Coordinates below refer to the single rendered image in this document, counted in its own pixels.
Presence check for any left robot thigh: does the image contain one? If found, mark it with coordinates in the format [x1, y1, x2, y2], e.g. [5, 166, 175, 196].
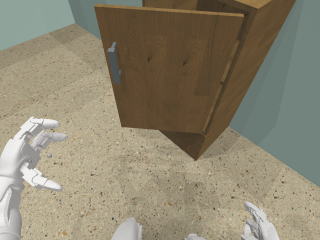
[111, 221, 142, 240]

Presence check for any cupboard door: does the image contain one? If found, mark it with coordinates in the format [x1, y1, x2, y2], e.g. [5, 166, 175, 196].
[94, 4, 244, 134]

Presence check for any left robot hand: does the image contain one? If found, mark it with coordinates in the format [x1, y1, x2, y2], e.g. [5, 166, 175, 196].
[0, 116, 68, 192]

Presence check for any right robot hand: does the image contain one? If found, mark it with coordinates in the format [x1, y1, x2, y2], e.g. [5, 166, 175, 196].
[241, 201, 280, 240]

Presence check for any robot left forearm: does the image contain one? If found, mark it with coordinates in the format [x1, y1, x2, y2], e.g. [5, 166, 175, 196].
[0, 175, 25, 240]

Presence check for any robot left shin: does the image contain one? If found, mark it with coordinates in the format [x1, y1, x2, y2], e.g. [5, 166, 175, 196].
[126, 217, 136, 222]

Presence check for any handle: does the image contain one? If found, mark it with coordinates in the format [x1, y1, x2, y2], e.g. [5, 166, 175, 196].
[107, 42, 122, 84]

